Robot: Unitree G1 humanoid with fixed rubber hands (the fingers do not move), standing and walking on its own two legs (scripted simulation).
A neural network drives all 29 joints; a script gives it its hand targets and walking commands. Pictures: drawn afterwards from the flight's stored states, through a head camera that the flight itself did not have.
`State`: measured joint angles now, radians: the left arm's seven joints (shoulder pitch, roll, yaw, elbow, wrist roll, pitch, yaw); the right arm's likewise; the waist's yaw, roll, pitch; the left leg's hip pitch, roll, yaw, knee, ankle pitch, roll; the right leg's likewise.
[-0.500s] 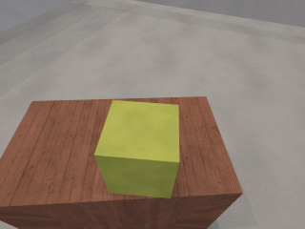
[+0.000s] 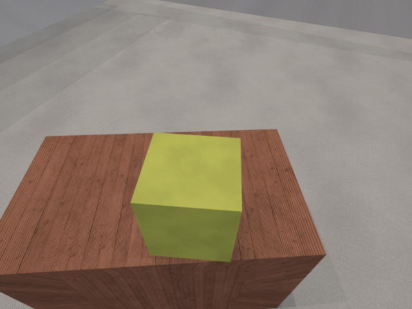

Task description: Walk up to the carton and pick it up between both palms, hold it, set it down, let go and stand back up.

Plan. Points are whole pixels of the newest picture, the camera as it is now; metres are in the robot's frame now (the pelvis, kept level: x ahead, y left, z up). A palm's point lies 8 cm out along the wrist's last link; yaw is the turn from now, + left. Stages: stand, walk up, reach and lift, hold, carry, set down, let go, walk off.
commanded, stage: stand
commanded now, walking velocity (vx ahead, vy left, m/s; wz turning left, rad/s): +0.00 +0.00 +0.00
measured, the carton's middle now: (193, 199) +0.40 +0.04 -0.06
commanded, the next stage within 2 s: none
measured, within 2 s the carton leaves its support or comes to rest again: neither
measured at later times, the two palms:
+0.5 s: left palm out of the picture +0.02 +0.24 -0.13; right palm out of the picture +0.01 -0.25 -0.13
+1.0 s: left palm out of the picture +0.04 +0.24 -0.13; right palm out of the picture +0.02 -0.25 -0.13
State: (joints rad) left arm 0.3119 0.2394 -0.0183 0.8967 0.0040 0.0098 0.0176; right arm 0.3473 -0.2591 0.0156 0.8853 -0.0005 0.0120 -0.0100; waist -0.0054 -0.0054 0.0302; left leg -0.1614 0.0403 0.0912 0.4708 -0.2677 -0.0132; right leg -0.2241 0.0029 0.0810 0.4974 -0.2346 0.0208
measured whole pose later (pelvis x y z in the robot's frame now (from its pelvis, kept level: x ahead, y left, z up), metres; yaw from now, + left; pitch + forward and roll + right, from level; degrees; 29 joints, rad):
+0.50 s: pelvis +0.00 +0.00 +0.00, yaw +0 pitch -1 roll +1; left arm 0.32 0.22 -0.03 0.95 0.00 0.01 0.03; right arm 0.36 -0.24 0.02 0.94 0.00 0.01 -0.02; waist -0.01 0.00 0.02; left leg -0.17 0.04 0.08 0.46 -0.27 -0.01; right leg -0.23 0.00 0.08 0.49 -0.23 0.02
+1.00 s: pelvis +0.02 +0.00 +0.00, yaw +0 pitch -1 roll +0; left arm 0.30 0.21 -0.03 0.98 0.00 0.00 0.03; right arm 0.35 -0.22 0.02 0.97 0.00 0.00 -0.03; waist -0.01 0.00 0.02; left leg -0.14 0.04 0.07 0.45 -0.28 -0.02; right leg -0.20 0.00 0.07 0.48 -0.25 0.02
